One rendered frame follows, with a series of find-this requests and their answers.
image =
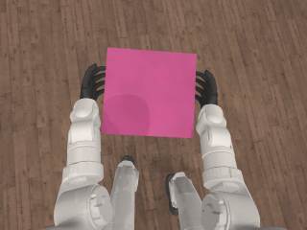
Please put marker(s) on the right robot forearm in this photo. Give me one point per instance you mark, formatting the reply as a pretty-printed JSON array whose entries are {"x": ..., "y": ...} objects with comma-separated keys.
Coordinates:
[{"x": 217, "y": 153}]

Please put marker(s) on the robot left upper arm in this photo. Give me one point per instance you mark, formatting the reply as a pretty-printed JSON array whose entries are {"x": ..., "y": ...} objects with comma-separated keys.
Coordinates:
[{"x": 84, "y": 208}]

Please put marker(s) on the carton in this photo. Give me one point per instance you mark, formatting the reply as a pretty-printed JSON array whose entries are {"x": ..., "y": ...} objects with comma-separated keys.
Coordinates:
[{"x": 149, "y": 93}]

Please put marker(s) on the right robot hand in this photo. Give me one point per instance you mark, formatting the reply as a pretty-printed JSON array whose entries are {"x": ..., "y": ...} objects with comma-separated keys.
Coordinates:
[{"x": 209, "y": 94}]

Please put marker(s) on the left robot hand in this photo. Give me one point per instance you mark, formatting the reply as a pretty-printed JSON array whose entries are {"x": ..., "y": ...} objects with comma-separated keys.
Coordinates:
[{"x": 90, "y": 86}]

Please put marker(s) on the right robot foot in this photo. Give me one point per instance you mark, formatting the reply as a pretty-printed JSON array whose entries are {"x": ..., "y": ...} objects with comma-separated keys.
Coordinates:
[{"x": 173, "y": 210}]

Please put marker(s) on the right robot thigh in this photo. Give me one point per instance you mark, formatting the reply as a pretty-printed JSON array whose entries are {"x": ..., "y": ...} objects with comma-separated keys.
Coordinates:
[{"x": 185, "y": 196}]

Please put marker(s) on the left robot forearm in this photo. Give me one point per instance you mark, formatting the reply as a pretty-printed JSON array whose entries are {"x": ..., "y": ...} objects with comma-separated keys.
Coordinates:
[{"x": 83, "y": 166}]

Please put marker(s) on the robot right upper arm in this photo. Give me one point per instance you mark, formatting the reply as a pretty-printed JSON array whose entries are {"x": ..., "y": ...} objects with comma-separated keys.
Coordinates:
[{"x": 229, "y": 211}]

